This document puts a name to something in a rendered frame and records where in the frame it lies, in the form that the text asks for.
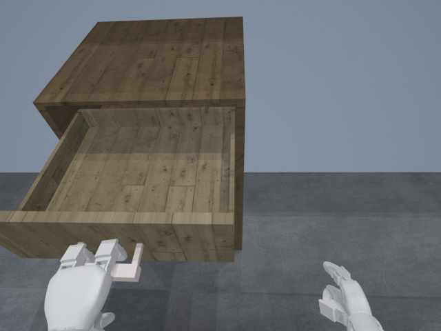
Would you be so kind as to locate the right robot hand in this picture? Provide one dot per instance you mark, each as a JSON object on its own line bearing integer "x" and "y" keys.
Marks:
{"x": 337, "y": 304}

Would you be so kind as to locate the handle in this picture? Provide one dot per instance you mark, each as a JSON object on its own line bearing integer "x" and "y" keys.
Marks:
{"x": 126, "y": 272}

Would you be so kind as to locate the left robot hand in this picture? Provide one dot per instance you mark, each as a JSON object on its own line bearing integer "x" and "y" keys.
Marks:
{"x": 77, "y": 292}

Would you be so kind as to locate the cabinet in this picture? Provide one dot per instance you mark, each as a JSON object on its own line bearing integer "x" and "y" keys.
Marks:
{"x": 165, "y": 63}

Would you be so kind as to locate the drawer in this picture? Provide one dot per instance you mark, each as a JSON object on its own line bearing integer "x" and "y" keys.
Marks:
{"x": 163, "y": 177}

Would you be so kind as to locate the robot right forearm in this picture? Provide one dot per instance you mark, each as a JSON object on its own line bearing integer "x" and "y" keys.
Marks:
{"x": 361, "y": 321}

